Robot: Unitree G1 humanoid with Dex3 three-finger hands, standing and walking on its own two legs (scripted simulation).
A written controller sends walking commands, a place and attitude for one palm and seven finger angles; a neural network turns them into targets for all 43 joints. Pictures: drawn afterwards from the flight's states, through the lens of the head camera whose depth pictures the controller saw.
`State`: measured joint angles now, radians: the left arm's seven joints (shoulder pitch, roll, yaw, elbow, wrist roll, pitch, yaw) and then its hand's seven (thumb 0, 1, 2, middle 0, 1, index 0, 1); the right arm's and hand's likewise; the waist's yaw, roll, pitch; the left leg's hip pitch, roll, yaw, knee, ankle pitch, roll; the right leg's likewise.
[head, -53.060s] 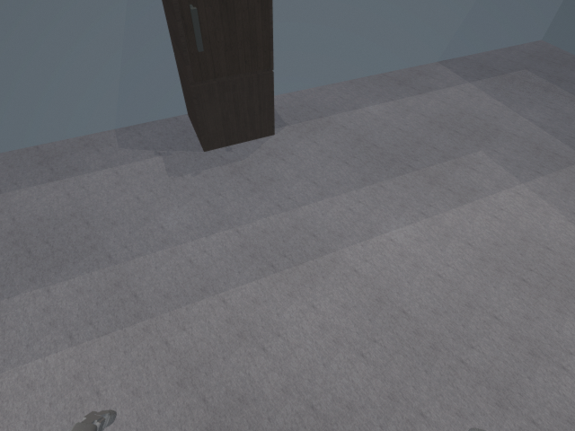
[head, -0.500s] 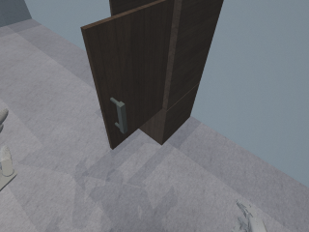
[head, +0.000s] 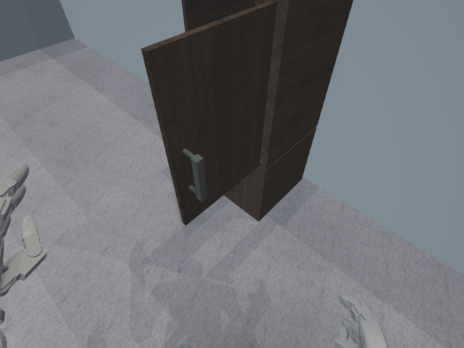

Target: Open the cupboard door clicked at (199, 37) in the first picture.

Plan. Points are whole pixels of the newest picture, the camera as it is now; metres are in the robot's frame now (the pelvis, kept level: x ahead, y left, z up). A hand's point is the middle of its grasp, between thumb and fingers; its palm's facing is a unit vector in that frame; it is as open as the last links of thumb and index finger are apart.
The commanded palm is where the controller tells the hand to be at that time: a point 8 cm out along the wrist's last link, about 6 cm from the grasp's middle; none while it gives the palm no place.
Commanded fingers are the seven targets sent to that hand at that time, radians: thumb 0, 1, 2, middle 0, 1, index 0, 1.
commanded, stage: let the arm hang, fingers relaxed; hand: left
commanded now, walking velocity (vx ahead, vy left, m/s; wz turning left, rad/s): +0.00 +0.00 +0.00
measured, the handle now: (194, 175) +0.56 +0.14 -0.10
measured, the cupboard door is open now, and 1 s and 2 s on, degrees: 89 89 89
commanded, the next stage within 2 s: look to check the result in 1.08 s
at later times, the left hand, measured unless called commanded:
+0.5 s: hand out of the picture -0.01 +0.20 -0.17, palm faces +0.04 -0.96 -0.26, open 7.2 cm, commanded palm none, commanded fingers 0.00 0.90 0.90 -0.20 -0.30 -0.20 -0.30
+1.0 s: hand out of the picture +0.09 +0.21 -0.14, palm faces +0.03 -0.95 -0.32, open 7.3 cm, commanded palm none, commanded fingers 0.00 0.90 0.90 -0.20 -0.30 -0.20 -0.30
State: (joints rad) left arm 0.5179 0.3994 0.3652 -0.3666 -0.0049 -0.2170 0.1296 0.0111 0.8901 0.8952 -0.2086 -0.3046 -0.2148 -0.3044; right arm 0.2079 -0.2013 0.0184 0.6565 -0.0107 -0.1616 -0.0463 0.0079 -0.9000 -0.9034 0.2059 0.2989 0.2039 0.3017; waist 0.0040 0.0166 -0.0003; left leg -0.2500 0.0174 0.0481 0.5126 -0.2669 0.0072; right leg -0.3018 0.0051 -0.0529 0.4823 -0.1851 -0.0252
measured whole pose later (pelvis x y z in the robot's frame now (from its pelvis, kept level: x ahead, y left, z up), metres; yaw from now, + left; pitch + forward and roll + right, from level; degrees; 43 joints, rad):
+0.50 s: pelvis -0.01 -0.02 +0.00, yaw +3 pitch -1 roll +0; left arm 0.24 0.25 0.02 1.08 0.02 0.02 0.01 0.00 0.94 0.89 -0.20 -0.30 -0.21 -0.30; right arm 0.27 -0.25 -0.01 1.06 -0.03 0.03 -0.01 0.00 -0.90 -0.90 0.20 0.30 0.20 0.30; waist 0.01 0.00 0.08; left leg -0.23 0.02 -0.01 0.46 -0.22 -0.01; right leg -0.26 0.00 -0.11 0.43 -0.15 -0.05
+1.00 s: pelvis +0.01 -0.02 +0.01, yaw +2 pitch -1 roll +1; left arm 0.08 0.26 0.02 1.12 0.01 -0.01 0.01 0.00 0.91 0.89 -0.20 -0.30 -0.21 -0.30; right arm 0.17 -0.28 -0.01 1.11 -0.03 0.00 -0.01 0.00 -0.90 -0.90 0.20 0.30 0.20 0.30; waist -0.01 0.03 0.05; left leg -0.13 0.01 0.01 0.35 -0.19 -0.02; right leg -0.19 0.00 -0.09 0.37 -0.16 -0.05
